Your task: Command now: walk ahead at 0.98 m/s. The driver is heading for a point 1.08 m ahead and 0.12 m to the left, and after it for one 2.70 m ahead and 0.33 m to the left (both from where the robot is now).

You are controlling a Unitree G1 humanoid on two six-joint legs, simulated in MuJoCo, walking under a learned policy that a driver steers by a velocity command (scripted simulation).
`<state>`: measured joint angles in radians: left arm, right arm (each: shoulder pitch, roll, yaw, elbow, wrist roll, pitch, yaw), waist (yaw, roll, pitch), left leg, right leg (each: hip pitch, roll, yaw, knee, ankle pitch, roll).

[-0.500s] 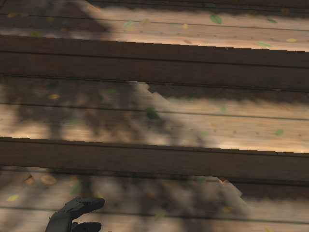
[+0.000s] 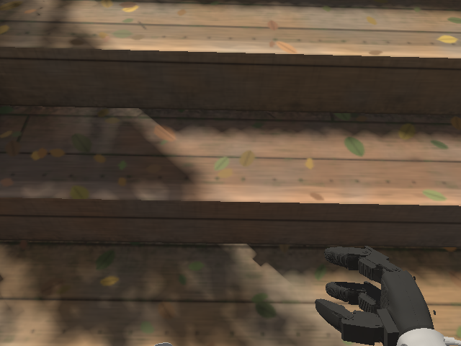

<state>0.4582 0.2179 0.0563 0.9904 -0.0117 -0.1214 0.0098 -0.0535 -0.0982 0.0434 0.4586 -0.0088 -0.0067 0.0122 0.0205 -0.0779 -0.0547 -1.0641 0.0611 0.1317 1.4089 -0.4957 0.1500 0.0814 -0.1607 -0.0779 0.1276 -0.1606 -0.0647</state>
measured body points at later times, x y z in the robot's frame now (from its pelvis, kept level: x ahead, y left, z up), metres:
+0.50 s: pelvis +0.38 +0.08 +0.22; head +0.40 +0.12 +0.67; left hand +0.64 +0.22 +0.15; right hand +0.29 -0.14 +0.10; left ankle +0.20 +0.14 -0.47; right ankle +0.46 +0.04 -0.42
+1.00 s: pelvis +0.79 +0.16 +0.48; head +0.78 +0.16 +0.93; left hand +0.99 +0.36 +0.41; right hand +0.81 -0.10 +0.33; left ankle +0.75 +0.23 -0.24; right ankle +0.77 +0.01 +0.08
